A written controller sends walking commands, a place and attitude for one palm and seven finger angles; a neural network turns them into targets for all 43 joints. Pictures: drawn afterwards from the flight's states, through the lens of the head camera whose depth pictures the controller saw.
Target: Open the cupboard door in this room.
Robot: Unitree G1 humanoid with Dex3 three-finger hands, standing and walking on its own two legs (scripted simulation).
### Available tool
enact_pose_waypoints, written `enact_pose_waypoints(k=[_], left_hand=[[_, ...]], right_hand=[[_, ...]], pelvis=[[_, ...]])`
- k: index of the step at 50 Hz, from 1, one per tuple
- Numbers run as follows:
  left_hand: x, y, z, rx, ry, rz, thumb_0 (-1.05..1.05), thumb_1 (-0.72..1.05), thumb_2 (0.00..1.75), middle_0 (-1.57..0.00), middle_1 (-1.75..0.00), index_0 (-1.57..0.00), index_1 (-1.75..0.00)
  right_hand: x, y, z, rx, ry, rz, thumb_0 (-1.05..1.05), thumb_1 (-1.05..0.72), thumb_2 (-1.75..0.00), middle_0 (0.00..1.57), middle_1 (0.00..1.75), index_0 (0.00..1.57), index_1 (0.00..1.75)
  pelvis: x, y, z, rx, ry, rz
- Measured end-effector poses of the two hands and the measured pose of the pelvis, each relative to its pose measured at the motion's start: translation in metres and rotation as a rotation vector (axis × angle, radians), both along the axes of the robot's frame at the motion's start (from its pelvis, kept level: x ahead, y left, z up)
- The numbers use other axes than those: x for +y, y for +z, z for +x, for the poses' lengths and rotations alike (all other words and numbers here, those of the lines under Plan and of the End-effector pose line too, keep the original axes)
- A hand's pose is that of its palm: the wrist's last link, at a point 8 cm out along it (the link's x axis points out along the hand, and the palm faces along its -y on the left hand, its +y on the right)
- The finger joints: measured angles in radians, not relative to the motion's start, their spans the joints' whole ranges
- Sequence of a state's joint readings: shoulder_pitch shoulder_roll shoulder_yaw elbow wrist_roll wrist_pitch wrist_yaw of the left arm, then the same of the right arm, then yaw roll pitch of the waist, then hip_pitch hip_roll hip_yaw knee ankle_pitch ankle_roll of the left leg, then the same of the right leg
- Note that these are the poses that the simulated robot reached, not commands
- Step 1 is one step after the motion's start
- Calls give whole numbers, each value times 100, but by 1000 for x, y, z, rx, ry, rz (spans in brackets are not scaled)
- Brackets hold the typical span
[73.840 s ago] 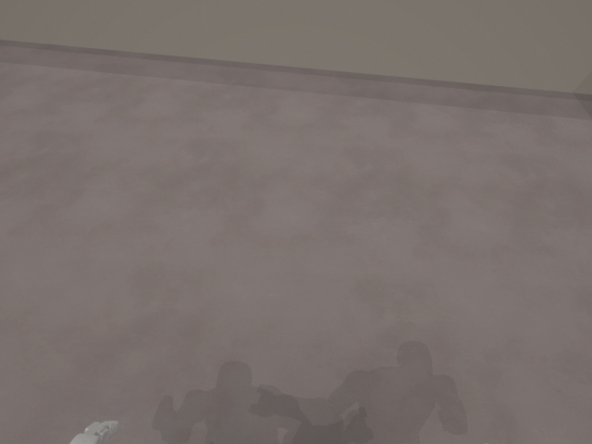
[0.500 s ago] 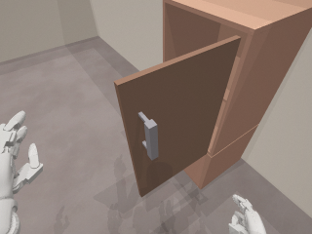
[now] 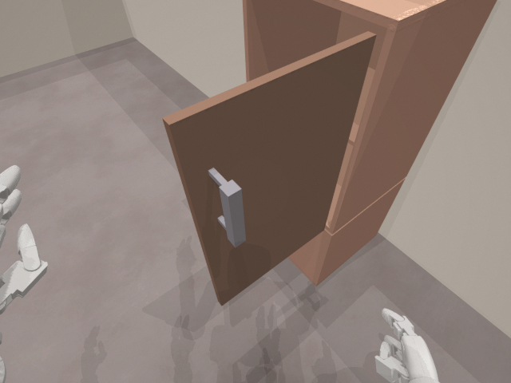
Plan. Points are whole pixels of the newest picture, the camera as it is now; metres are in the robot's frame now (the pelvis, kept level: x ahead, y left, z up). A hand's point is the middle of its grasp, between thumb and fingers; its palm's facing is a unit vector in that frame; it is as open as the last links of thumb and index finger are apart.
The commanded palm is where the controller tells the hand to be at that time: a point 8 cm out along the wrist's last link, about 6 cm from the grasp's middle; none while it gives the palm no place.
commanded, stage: step back with the hand held close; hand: left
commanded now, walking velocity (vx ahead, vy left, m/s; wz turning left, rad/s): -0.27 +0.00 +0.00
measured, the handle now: (226, 208) +0.36 +0.08 +0.08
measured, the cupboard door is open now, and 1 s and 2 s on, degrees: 89 89 89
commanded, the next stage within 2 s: stop stepping back and stand still in 0.94 s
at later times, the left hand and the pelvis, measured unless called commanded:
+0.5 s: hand out of the picture +0.12 +0.28 +0.15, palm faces +0.45 -0.75 -0.47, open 7.4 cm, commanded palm +0.06 +0.32 +0.17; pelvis -0.08 +0.02 -0.02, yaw +0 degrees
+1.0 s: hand out of the picture +0.05 +0.24 +0.15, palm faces +0.31 -0.82 -0.48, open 7.5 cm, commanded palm -0.03 +0.30 +0.17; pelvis -0.18 +0.01 -0.02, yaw -4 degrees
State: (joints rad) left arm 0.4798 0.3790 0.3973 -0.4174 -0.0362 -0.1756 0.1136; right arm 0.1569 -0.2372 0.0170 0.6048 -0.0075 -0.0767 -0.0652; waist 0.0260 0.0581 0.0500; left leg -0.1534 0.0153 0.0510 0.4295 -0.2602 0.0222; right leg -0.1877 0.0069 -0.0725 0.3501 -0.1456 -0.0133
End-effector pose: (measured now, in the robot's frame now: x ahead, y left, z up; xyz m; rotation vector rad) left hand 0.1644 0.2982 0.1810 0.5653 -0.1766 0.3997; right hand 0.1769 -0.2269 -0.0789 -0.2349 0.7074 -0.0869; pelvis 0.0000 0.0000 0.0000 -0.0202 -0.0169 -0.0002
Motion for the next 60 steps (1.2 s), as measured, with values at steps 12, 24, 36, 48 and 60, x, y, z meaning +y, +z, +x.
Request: enact_pose_waypoints(k=[12,24,36,48,60], left_hand=[[8,-11,-29,55,-78,46,2,88,90,-22,-30,-21,-30],[17,-16,-82,-85,-5,49,2,88,90,-22,-30,-21,-30],[32,-4,-112,-151,-53,77,2,88,90,-22,-30,-21,-30],[0,-9,-145,-77,-117,11,2,89,90,-21,-30,-21,-30],[-5,4,-191,-90,-172,69,1,88,90,-22,-30,-22,-30]], right_hand=[[-3,1,-43,27,-96,-47,1,-91,-90,20,30,20,29],[12,-11,-89,-1,-34,-46,1,-91,-90,20,30,20,30],[24,-11,-153,66,-71,-81,1,-91,-90,20,30,20,30],[22,-6,-169,-4,2,-11,1,-90,-90,20,30,20,30],[-18,8,-230,-56,-127,-70,1,-91,-90,20,30,20,30]], pelvis=[[15,-8,-33,19,-14,18],[17,-24,-76,-6,0,15],[29,-19,-114,8,31,-44],[9,-15,-169,120,-54,7],[3,-16,-205,33,-67,17]])
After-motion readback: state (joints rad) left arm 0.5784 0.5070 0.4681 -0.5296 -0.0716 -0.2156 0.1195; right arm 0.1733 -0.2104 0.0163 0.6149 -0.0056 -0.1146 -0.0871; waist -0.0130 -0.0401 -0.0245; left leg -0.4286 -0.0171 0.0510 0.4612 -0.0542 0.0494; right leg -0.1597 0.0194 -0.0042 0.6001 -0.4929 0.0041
